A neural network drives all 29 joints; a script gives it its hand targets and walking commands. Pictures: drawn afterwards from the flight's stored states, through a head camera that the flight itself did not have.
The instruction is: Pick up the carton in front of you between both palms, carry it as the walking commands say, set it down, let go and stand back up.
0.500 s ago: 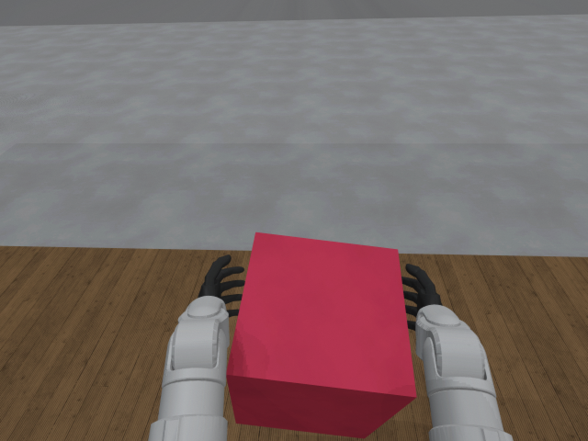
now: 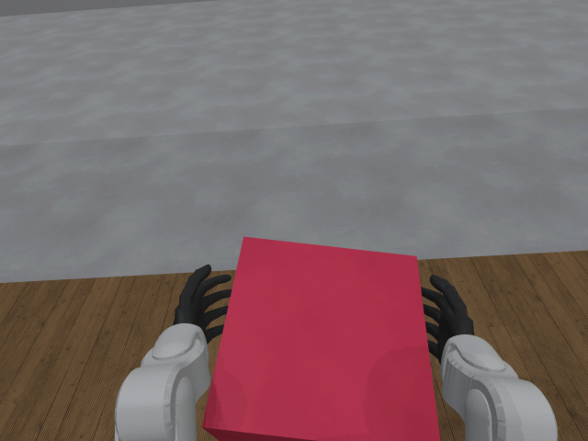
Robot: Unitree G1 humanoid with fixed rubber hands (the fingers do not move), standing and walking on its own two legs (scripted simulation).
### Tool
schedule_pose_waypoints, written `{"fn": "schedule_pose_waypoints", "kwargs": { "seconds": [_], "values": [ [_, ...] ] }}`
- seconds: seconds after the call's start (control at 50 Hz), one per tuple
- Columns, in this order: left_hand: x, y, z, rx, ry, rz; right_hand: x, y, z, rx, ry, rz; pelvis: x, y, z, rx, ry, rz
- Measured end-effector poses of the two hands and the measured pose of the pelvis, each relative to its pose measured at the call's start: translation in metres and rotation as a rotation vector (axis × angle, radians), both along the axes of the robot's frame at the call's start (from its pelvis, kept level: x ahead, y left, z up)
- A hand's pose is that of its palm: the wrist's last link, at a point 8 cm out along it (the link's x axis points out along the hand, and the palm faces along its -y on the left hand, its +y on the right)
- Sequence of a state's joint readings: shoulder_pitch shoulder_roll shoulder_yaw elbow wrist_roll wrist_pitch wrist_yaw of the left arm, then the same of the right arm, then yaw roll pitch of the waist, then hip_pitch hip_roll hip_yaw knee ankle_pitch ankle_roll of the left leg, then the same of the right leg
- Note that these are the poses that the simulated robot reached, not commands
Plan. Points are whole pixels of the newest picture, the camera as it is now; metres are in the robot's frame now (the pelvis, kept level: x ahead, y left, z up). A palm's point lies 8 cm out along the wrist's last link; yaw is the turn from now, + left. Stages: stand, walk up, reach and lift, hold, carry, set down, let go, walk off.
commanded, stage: carry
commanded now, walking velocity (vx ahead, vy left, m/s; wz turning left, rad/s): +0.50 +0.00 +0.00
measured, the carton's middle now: (314, 360) +0.24 +0.00 +0.02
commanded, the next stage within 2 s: none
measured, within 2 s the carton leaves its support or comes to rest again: neither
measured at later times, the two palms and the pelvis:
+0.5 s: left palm (221, 187) +0.55 +0.15 +0.08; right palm (385, 184) +0.54 -0.15 +0.08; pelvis +0.32 +0.00 -0.02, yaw -2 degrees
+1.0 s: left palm (249, 88) +0.93 +0.13 +0.11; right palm (364, 88) +0.93 -0.17 +0.09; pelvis +0.64 -0.02 -0.02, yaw +1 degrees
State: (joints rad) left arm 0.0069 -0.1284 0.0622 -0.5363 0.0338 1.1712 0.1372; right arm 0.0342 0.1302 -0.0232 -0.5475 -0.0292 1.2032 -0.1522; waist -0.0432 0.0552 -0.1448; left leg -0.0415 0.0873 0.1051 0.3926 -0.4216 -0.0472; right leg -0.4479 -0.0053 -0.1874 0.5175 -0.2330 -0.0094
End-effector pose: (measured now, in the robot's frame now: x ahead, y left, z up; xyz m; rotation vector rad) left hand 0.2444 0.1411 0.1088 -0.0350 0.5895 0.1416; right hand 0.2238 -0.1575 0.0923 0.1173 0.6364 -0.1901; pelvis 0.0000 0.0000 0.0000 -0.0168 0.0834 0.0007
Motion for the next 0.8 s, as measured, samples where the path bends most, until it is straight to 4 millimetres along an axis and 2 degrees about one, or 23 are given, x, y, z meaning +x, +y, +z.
{"fn": "schedule_pose_waypoints", "kwargs": {
  "seconds": [0.04,0.1,0.18,0.24,0.34,0.4,0.5,0.56,0.68,0.8],
  "values": [
    [0.020,-0.005,-0.006,0.000,-0.008,0.016,0.026,-0.006,-0.005,0.007,-0.009,0.014,0.024,-0.009,-0.008,-0.008,-0.010,0.022],
    [0.041,-0.003,-0.010,-0.014,0.036,0.075,0.063,-0.004,-0.004,-0.006,0.035,0.062,0.054,-0.020,-0.003,0.010,-0.007,0.045],
    [0.072,0.003,0.000,-0.022,0.048,0.144,0.113,0.003,0.007,-0.016,0.048,0.128,0.095,-0.027,0.011,0.032,0.003,0.046],
    [0.106,0.003,0.012,-0.008,0.025,0.154,0.149,0.003,0.015,-0.018,0.024,0.142,0.130,-0.028,0.017,0.049,0.004,0.037],
    [0.175,0.000,0.016,0.009,0.000,0.111,0.205,0.000,0.013,-0.014,0.000,0.103,0.193,-0.020,0.015,0.057,-0.008,0.022],
    [0.219,0.002,0.004,0.005,0.014,0.082,0.241,0.001,0.004,-0.017,0.015,0.073,0.236,-0.013,0.007,0.053,-0.016,0.012],
    [0.303,0.012,-0.025,-0.021,0.019,0.045,0.314,0.011,-0.016,-0.041,0.022,0.036,0.316,0.004,-0.016,0.049,-0.047,-0.030],
    [0.348,0.013,-0.034,-0.031,0.066,0.010,0.348,0.013,-0.021,-0.057,0.068,0.010,0.353,0.012,-0.012,0.045,-0.049,-0.045],
    [0.423,0.011,-0.015,-0.031,0.074,-0.047,0.409,0.014,-0.003,-0.052,0.079,-0.035,0.420,0.021,0.012,0.002,-0.035,-0.046],
    [0.499,0.015,-0.001,-0.027,0.031,-0.012,0.497,0.017,0.013,-0.066,0.038,0.007,0.496,0.015,0.019,-0.011,-0.035,-0.030]
  ]
}}
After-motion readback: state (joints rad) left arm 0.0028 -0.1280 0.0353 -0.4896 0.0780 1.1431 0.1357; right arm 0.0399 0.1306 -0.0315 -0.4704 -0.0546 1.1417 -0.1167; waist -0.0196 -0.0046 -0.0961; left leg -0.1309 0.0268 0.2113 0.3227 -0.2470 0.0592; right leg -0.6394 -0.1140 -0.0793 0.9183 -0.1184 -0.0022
